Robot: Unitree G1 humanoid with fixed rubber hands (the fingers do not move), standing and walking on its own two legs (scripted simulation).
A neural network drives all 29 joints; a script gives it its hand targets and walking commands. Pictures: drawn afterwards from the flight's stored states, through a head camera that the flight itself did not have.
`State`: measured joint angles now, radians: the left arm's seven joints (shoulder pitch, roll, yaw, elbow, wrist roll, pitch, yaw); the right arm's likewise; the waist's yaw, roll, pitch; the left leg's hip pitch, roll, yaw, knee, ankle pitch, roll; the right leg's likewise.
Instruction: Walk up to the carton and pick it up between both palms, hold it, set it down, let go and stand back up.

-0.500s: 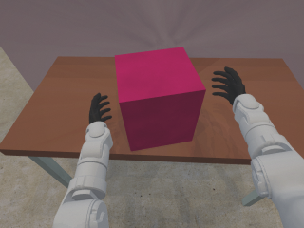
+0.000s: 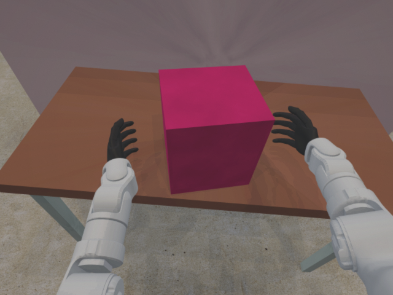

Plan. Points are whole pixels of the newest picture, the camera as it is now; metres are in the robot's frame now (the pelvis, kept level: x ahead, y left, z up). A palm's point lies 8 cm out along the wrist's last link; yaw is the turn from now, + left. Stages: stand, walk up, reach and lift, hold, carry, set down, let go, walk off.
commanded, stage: set down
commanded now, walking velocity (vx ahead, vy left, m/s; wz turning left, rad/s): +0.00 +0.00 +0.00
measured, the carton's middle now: (207, 131) +0.48 +0.06 +0.05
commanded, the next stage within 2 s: none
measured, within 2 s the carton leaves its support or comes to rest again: neither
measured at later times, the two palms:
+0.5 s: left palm (118, 196) +0.25 +0.19 +0.09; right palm (341, 194) +0.34 -0.23 +0.06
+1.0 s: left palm (122, 196) +0.26 +0.20 +0.07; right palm (346, 206) +0.33 -0.25 +0.04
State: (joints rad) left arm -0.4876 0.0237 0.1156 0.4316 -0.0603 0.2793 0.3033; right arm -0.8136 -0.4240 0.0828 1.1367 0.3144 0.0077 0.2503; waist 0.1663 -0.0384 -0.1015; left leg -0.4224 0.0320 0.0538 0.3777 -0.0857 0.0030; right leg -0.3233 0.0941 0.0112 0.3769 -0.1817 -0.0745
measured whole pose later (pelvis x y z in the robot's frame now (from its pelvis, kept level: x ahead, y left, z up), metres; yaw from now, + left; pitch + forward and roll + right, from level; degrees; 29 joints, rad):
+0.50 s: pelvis -0.01 -0.01 +0.00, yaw +0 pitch +5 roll +0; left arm -0.07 -0.05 0.07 -0.02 -0.02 0.29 0.27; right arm -0.32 -0.51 0.08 0.70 0.34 -0.10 0.25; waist 0.14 0.00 -0.11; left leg -0.40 0.05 0.05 0.38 -0.08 0.00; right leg -0.31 0.11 0.01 0.38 -0.17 -0.09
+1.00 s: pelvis +0.03 +0.01 +0.00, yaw +0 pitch +8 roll +0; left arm 0.13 -0.08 -0.01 -0.27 0.01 0.42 0.30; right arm -0.14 -0.57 0.08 0.66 0.40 -0.13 0.33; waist 0.08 -0.06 -0.09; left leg -0.39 0.01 0.05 0.38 -0.10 0.01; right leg -0.29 0.08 0.01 0.37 -0.19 -0.07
